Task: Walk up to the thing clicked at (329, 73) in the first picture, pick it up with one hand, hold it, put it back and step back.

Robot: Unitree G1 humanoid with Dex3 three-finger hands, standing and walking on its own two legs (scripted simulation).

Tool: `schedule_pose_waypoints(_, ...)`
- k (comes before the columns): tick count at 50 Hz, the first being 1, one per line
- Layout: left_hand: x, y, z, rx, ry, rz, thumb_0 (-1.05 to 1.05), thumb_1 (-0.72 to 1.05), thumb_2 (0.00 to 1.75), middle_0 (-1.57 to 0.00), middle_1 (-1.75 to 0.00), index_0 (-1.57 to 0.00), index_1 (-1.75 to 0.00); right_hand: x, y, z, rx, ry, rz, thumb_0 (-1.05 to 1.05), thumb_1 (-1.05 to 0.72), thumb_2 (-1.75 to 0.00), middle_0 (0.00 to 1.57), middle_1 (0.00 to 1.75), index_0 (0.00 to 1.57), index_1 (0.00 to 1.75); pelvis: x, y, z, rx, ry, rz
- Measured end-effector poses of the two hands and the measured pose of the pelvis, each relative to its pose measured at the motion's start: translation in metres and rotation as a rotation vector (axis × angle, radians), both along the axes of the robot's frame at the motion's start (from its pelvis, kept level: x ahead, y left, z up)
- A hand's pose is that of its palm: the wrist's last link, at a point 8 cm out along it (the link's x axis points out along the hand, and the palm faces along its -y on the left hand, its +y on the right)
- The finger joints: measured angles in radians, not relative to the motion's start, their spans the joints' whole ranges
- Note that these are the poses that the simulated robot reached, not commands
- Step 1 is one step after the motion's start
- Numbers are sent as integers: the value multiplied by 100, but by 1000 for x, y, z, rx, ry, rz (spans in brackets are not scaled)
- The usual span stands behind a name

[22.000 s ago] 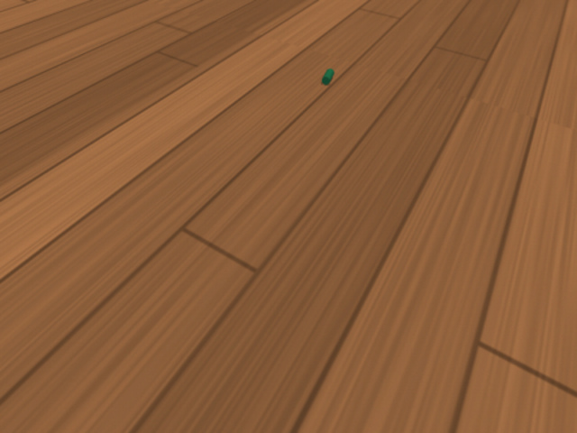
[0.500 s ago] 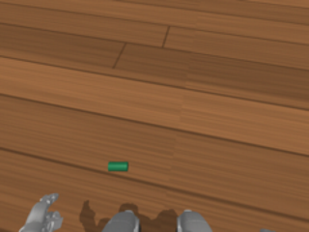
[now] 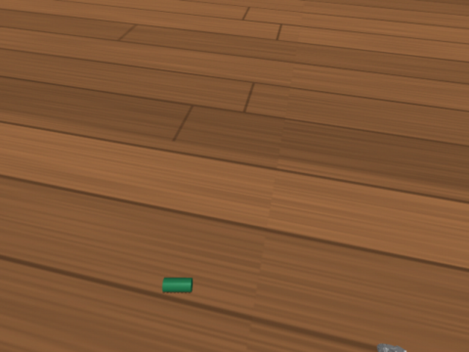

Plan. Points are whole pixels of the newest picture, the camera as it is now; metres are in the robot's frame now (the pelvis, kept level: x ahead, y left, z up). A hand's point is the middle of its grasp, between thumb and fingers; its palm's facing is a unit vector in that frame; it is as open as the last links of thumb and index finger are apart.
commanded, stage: stand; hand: left
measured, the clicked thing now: (177, 284) +0.48 +0.25 -0.75
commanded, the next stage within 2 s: rise first in 1.82 s
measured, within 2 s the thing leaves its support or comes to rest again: neither
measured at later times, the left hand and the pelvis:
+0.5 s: hand out of the picture +0.11 +0.25 -0.16, palm faces -0.04 -0.94 -0.33, open 7.4 cm; pelvis +0.02 +0.00 +0.00, yaw +0 degrees
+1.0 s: hand out of the picture +0.10 +0.26 -0.16, palm faces -0.03 -0.94 -0.33, open 7.4 cm; pelvis +0.02 +0.01 +0.00, yaw +0 degrees
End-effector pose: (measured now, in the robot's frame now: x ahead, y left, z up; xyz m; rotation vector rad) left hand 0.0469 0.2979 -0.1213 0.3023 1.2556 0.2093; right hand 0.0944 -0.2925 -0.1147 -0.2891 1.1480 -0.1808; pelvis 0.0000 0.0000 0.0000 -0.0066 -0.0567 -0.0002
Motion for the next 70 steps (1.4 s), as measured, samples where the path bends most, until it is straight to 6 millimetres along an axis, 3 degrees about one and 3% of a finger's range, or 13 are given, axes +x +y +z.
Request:
schedule_pose_waypoints(15,40,-3,1,-8,-36,-31,0,91,90,-21,-30,-20,-30,-19,-9,1,-27,90,-42,1,-91,-90,20,30,20,30,11,0,3,4,22,-5)
schedule_pose_waypoints(27,57,-2,2,-7,-40,-41,0,91,90,-21,-30,-20,-30,-10,-6,1,-27,91,-47,1,-91,-90,20,30,20,30,20,2,3,5,31,-8)
schedule_pose_waypoints(40,54,0,2,-6,-33,-34,0,91,90,-21,-30,-20,-30,5,-1,2,-24,63,-31,1,-91,-90,20,30,20,30,22,4,4,5,32,-7)
schedule_pose_waypoints(54,43,3,0,-5,-3,-25,0,91,90,-21,-30,-20,-30,2,1,1,-25,86,-32,1,-91,-90,20,30,20,30,24,6,4,5,33,-6)
schedule_pose_waypoints(70,44,5,0,-5,-9,-29,0,91,90,-21,-30,-20,-30,1,2,2,-27,84,-32,1,-91,-90,20,30,20,30,24,8,4,6,31,-6)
